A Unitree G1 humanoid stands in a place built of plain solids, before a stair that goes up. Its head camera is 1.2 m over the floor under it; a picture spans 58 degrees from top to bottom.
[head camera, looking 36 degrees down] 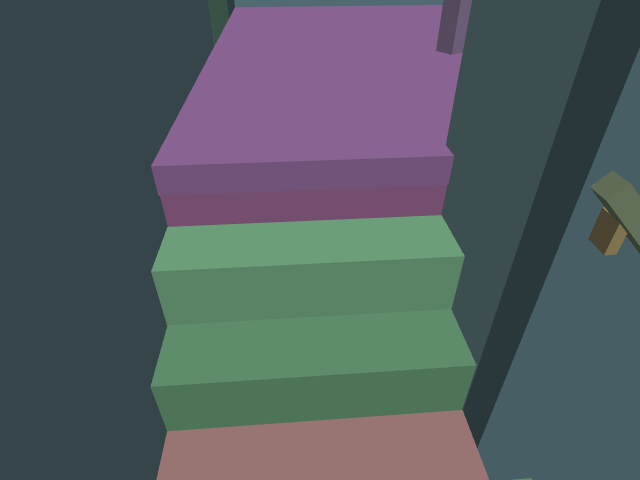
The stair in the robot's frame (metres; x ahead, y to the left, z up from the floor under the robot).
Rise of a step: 0.21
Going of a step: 0.22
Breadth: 0.89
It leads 6 degrees to the left of straight ahead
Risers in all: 3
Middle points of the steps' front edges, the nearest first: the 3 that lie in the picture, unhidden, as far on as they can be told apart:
0.73 0.01 0.22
0.95 0.02 0.43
1.17 0.05 0.64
